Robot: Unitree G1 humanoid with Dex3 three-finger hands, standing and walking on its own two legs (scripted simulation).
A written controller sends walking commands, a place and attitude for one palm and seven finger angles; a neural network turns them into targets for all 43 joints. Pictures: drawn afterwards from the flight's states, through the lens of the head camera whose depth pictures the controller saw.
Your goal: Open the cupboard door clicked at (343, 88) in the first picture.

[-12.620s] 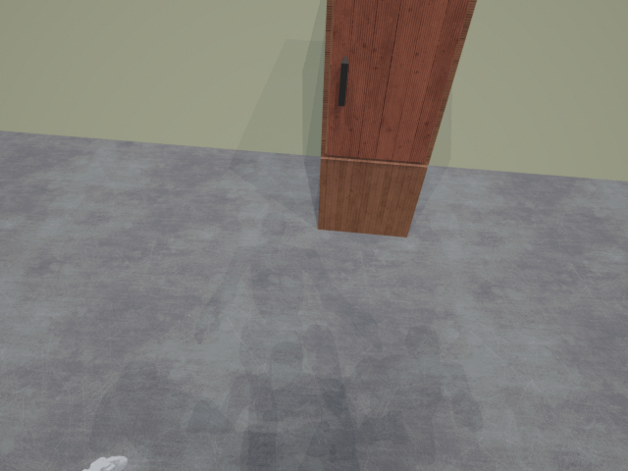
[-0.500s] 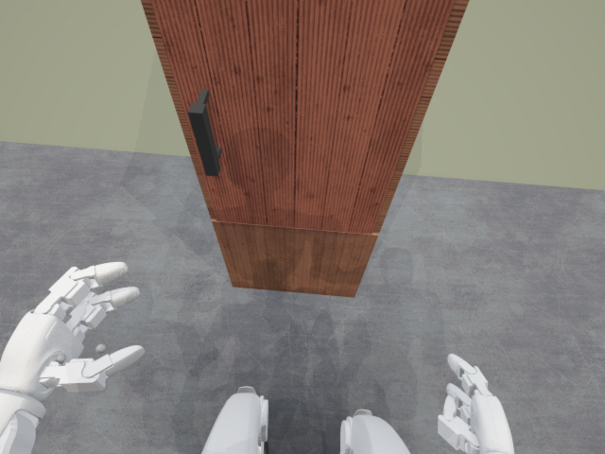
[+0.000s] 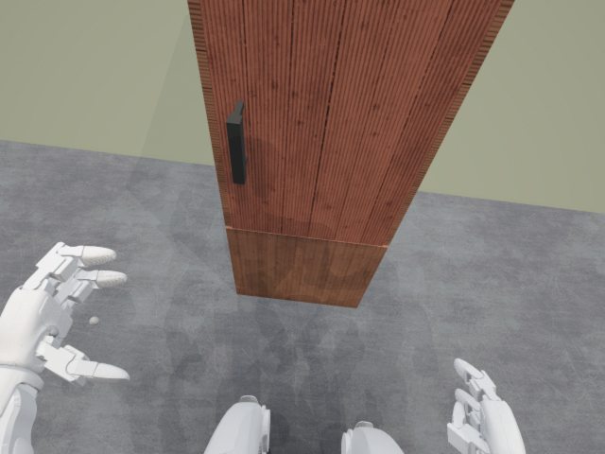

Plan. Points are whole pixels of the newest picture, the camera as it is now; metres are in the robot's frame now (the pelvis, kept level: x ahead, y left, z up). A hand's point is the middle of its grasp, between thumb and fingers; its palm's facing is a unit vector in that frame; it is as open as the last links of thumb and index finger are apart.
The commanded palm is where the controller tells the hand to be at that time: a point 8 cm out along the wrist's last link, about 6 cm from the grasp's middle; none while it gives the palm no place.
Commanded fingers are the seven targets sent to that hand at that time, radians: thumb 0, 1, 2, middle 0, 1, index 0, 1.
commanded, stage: raise the hand with hooked fingers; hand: left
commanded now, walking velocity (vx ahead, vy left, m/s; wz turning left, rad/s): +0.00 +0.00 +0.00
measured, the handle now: (239, 144) +0.57 +0.15 +0.04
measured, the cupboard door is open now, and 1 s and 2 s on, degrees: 0 0 0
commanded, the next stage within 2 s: move the hooked fingers beside the handle in 0.82 s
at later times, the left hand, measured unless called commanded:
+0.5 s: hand (113, 285) +0.30 +0.26 +0.05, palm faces -0.05 -1.00 -0.05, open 13.9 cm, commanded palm +0.28 +0.30 +0.05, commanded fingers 0.00 -0.50 0.30 -0.30 -1.20 -0.30 -1.20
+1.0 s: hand (127, 287) +0.30 +0.24 +0.04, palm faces -0.03 -1.00 -0.05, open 13.9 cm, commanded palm +0.30 +0.29 +0.05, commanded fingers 0.00 -0.50 0.30 -0.30 -1.20 -0.30 -1.20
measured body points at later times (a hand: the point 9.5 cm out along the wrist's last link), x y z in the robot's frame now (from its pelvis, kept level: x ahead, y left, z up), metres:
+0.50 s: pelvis +0.01 -0.01 +0.01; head +0.10 +0.01 +0.45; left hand +0.30 +0.31 +0.05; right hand +0.16 -0.27 -0.07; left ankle +0.06 +0.08 -0.64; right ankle +0.01 -0.14 -0.64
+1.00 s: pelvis +0.01 -0.03 +0.00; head +0.09 -0.01 +0.44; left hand +0.29 +0.29 +0.05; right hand +0.17 -0.28 -0.08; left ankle +0.06 +0.08 -0.64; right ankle +0.01 -0.14 -0.64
